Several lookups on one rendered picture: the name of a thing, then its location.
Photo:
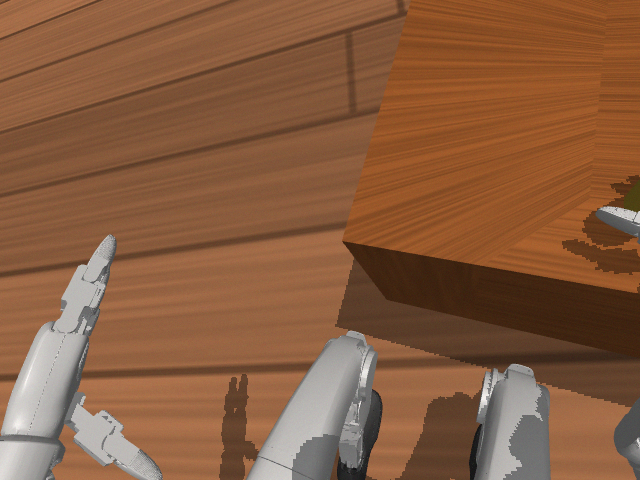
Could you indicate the left robot foot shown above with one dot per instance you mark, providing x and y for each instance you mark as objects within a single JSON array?
[{"x": 370, "y": 436}]

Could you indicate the right robot hand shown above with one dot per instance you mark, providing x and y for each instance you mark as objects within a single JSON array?
[{"x": 621, "y": 219}]

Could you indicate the bottle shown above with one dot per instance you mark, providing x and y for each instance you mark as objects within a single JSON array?
[{"x": 632, "y": 199}]

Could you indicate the left robot arm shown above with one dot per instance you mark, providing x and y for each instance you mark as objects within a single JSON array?
[{"x": 29, "y": 457}]

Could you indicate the right robot arm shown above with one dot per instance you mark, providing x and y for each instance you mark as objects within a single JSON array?
[{"x": 627, "y": 437}]

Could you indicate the left robot hand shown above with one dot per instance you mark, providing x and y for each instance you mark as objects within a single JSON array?
[{"x": 45, "y": 396}]

